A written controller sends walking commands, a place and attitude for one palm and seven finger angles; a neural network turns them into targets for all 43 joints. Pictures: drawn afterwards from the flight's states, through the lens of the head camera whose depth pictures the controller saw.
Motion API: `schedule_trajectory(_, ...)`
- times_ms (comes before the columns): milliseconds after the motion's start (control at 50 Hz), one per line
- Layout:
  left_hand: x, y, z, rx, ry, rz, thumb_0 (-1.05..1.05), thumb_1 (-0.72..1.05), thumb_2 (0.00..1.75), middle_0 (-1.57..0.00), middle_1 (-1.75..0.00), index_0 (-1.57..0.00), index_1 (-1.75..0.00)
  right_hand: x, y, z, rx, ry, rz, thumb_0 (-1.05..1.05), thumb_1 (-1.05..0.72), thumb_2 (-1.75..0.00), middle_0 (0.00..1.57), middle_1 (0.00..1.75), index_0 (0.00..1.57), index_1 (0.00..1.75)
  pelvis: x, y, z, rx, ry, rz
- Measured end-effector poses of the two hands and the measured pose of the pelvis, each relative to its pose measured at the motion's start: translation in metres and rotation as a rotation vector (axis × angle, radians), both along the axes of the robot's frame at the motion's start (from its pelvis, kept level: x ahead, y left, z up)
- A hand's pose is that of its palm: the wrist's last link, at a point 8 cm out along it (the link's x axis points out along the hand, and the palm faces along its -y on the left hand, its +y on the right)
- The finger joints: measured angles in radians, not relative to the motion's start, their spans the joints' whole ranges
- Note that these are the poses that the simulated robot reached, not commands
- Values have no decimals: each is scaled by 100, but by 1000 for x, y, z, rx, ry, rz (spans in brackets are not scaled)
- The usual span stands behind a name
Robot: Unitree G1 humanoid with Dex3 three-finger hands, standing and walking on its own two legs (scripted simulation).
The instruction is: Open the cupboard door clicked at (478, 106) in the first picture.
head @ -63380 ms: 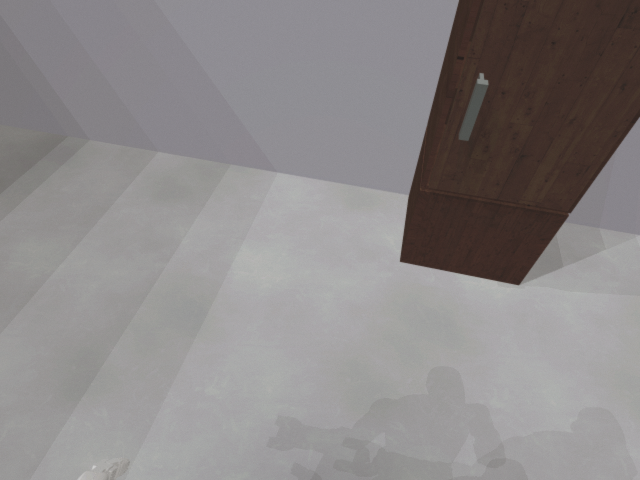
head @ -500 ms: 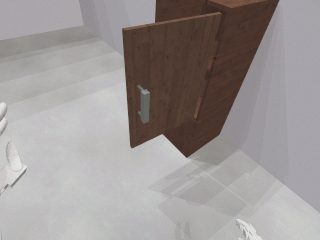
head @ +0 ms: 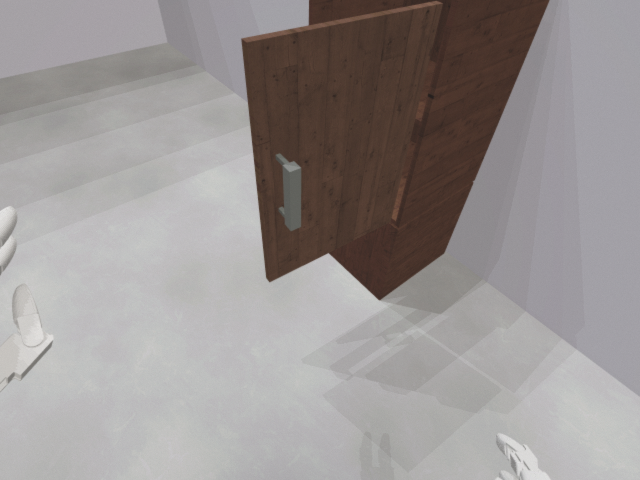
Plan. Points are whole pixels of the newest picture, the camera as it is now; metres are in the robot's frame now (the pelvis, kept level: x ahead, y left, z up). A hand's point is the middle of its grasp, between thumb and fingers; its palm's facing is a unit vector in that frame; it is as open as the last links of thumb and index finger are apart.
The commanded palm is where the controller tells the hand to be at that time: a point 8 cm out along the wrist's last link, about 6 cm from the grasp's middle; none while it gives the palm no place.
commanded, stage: let the arm hang, fingers relaxed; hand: left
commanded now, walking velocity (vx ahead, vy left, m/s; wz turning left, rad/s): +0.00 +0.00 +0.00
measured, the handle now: (286, 192) +0.65 +0.10 -0.03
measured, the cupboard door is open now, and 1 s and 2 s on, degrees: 85 85 85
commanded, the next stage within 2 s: look to check the result in 1.10 s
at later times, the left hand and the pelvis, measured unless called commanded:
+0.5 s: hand out of the picture -0.04 +0.21 -0.16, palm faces +0.09 -0.97 -0.24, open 7.1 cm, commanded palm none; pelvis +0.00 +0.01 +0.01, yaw +4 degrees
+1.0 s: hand out of the picture +0.06 +0.23 -0.15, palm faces +0.06 -0.96 -0.26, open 7.4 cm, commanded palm none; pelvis +0.01 +0.02 +0.01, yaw +3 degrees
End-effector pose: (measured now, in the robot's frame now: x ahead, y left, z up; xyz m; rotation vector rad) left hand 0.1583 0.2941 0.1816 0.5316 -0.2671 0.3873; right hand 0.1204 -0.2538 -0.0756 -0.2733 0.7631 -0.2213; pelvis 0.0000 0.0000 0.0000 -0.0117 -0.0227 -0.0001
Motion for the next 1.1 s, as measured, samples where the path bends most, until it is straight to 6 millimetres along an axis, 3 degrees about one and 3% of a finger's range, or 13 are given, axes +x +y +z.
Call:
schedule_trajectory(40, 11, 6, -25, -14, 95, -13, 1, 89, 90, -21, -30, -21, -30, 6, 0, -7, 11, 13, 36, 1, -90, -90, 20, 30, 20, 29, -2, 6, -3, 2, 13, 24)
schedule_trajectory(80, 23, 13, -79, -126, 315, 22, 1, 89, 90, -20, -30, -20, -30, 9, 1, -20, 29, 71, 62, 1, -90, -90, 20, 30, 20, 29, -3, 9, -5, 8, 26, 50)
schedule_trajectory(120, 22, 9, -145, -258, 561, 68, 1, 90, 90, -20, -30, -20, -30, 9, 5, -32, 50, 124, 81, 1, -91, -90, 20, 30, 20, 29, -4, 9, -7, 19, 29, 68)
schedule_trajectory(160, 3, -7, -208, -366, 798, 91, 1, 90, 90, -19, -30, -20, -30, 7, 11, -41, 79, 164, 87, 1, -91, -90, 20, 30, 20, 29, -5, 7, -10, 33, 19, 65)
schedule_trajectory(200, -30, -32, -259, -461, 1036, 91, 1, 91, 90, -19, -30, -19, -30, -1, 18, -45, 110, 211, 74, 1, -91, -90, 20, 30, 20, 29, -4, 6, -7, 27, 6, 66)
schedule_trajectory(260, -88, -72, -306, -582, 1326, 74, 2, 91, 90, -19, -30, -19, -30, -22, 28, -48, 134, 305, 50, 0, -91, -90, 20, 30, 20, 29, -3, 6, -2, 19, -2, 59)
schedule_trajectory(340, -134, -60, -316, -649, 1410, 213, -3, 102, 90, -21, -30, -21, -30, -56, 35, -51, 131, 456, 30, 0, -92, -90, 20, 30, 20, 29, -4, 4, 5, 3, 2, 66)
schedule_trajectory(440, -183, -42, -313, -638, 1550, 304, -2, 99, 90, -20, -30, -20, -30, -88, 28, -54, 115, 587, -4, 0, -94, -90, 21, 30, 20, 29, -4, 8, 10, -3, 6, 69)
schedule_trajectory(520, -206, -32, -309, -627, 1621, 354, -1, 95, 90, -20, -30, -20, -30, -105, 27, -55, 113, 643, -24, 0, -93, -90, 20, 30, 20, 29, -4, 12, 11, -1, 4, 69)
schedule_trajectory(580, -211, -27, -306, -619, 1640, 371, 0, 93, 90, -20, -30, -20, -30, -111, 27, -56, 115, 664, -32, 0, -92, -90, 20, 30, 20, 29, -3, 15, 12, 1, 1, 68)
schedule_trajectory(680, -199, -21, -305, -605, 1618, 361, 1, 92, 90, -20, -30, -20, -30, -108, 29, -58, 119, 656, -34, 0, -91, -90, 20, 30, 20, 29, -3, 18, 13, 4, -3, 66)
schedule_trajectory(960, -120, -19, -301, -561, 1452, 248, 1, 91, 90, -20, -30, -20, -30, -60, 28, -53, 118, 527, -11, 0, -91, -90, 20, 30, 20, 29, 4, 19, 14, 10, -9, 61)
schedule_trajectory(1100, -100, -13, -297, -539, 1423, 234, 1, 90, 90, -20, -30, -20, -30, -46, 19, -48, 96, 505, -9, 0, -91, -90, 20, 30, 20, 29, 9, 18, 15, 9, -10, 60)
